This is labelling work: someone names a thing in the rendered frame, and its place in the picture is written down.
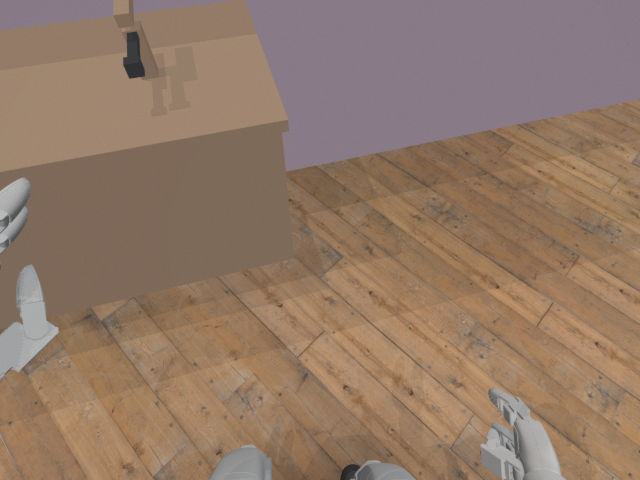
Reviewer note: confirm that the left robot thigh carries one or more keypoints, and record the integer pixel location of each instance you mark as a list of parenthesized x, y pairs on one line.
[(243, 464)]

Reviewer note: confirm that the tap lever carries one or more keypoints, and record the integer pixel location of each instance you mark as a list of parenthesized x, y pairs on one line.
[(132, 63)]

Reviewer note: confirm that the robot left hand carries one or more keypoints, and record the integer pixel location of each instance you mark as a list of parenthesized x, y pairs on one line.
[(20, 343)]

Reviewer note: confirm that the robot right hand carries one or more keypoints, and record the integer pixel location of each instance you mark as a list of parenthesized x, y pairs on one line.
[(527, 449)]

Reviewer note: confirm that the counter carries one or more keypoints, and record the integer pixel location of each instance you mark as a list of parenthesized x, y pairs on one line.
[(144, 184)]

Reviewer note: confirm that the right robot shin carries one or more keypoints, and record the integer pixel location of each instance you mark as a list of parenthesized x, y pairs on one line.
[(366, 463)]

